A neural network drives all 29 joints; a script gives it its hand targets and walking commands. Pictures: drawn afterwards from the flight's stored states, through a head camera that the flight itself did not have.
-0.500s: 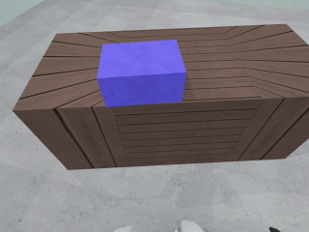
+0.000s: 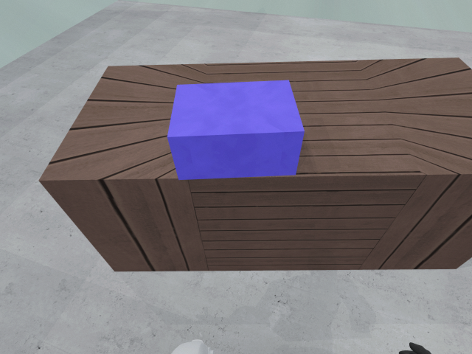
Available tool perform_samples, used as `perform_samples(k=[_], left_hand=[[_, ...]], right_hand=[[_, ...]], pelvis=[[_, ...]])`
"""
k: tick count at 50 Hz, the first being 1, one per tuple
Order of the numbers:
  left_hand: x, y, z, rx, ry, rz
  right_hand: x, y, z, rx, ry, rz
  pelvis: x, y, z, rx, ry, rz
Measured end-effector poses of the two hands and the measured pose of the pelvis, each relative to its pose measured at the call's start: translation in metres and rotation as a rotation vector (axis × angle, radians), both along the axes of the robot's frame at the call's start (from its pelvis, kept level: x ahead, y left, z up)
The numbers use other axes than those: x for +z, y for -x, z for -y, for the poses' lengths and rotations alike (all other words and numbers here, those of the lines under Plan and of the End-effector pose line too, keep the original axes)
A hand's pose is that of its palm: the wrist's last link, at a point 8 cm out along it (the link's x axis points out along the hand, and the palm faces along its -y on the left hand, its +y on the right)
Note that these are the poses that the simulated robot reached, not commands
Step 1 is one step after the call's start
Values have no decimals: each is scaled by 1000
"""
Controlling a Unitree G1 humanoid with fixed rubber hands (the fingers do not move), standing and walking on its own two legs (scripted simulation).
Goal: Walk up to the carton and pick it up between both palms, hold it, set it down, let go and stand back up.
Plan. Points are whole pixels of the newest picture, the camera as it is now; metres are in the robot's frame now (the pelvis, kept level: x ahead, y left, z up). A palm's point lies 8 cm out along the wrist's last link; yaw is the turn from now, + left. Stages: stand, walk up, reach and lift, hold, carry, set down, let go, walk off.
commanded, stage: walk up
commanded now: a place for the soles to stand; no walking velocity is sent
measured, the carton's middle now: (235, 128) +0.69 +0.02 -0.04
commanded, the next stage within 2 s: none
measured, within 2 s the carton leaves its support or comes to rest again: neither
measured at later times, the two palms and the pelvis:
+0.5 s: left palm (68, 316) +0.21 +0.32 -0.08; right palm (430, 338) +0.18 -0.32 -0.10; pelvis +0.12 +0.00 +0.00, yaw -3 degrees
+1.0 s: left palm (61, 286) +0.28 +0.37 -0.10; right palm (391, 289) +0.26 -0.27 -0.07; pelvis +0.20 +0.05 +0.01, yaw -3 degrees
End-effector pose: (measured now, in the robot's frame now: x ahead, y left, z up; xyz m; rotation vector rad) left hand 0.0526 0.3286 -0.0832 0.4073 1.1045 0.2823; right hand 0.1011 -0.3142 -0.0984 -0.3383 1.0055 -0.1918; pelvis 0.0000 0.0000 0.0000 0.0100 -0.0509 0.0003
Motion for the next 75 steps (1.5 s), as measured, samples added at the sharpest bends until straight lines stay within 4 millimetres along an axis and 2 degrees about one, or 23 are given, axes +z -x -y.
perform_samples(k=[3,5,11,17,24,28,32,37,42,46,51,55,60,65,75], left_hand=[[-9,-17,-15,-6,21,8],[-11,-32,-22,-24,30,17],[-4,-82,-23,-76,68,52],[-1,-117,-15,-91,76,55],[5,-159,8,-115,29,54],[7,-168,13,-88,8,52],[7,-171,8,-58,-6,38],[-2,-183,-9,-46,6,28],[-25,-204,-32,-54,33,30],[-22,-220,-39,-62,44,30],[-19,-227,-42,-61,57,0],[-17,-232,-38,-68,47,-15],[-11,-237,-27,-85,12,-15],[-1,-233,-19,-82,-6,-5],[-4,-225,-12,-70,4,-13]], right_hand=[[3,-17,-16,10,17,28],[6,-20,-23,-4,26,48],[27,-26,-22,-70,54,33],[30,-53,-16,-79,52,36],[5,-77,7,-109,8,-7],[2,-98,14,-101,-1,-28],[2,-116,10,-78,-1,-45],[5,-132,-6,-72,19,-62],[4,-143,-30,-84,51,-52],[18,-149,-37,-106,70,-49],[26,-159,-39,-105,82,-52],[22,-160,-35,-116,77,-57],[8,-151,-23,-139,45,-71],[4,-145,-16,-149,24,-92],[1,-147,-8,-142,19,-79]], pelvis=[[-4,-14,-17,0,13,-8],[-4,-23,-27,-10,17,14],[10,-54,-35,-21,27,47],[13,-85,-29,-26,19,50],[4,-120,-4,-46,-12,35],[5,-136,6,-53,-14,30],[6,-149,3,-48,-13,11],[3,-164,-14,-47,8,-2],[-9,-179,-41,-46,38,14],[0,-191,-51,-47,52,25],[7,-202,-54,-49,57,11],[6,-206,-50,-59,45,3],[3,-205,-36,-77,14,1],[6,-200,-27,-74,3,9],[4,-198,-18,-65,-1,21]])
